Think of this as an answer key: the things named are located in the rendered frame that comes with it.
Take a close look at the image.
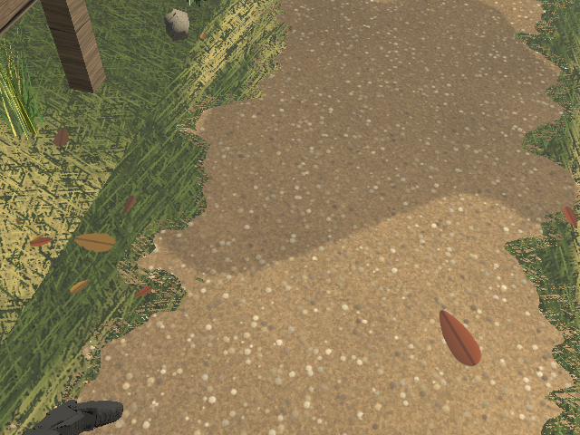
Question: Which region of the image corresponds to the robot left hand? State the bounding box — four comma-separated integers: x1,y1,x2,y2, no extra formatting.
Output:
22,400,123,435

